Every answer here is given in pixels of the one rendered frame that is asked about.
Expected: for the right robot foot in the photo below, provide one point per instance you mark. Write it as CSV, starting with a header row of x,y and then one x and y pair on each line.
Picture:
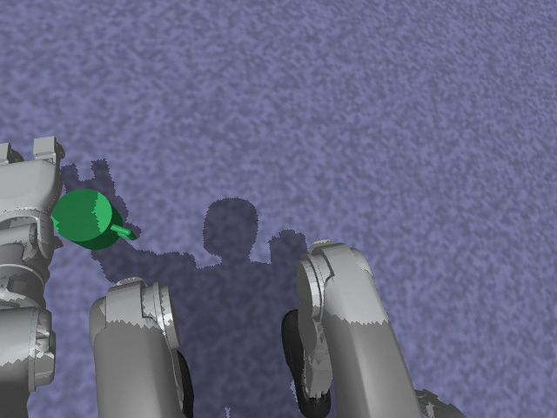
x,y
294,356

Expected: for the left robot arm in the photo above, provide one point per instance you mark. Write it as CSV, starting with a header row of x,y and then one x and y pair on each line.
x,y
27,344

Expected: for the right robot hand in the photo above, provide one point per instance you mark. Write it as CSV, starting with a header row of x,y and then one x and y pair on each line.
x,y
432,407

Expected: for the left robot foot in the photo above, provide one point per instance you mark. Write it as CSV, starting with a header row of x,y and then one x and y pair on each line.
x,y
187,387

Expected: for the left robot hand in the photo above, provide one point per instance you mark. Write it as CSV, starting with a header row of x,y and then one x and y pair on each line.
x,y
34,184

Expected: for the mug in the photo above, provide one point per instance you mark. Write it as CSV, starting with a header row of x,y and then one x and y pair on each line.
x,y
87,218

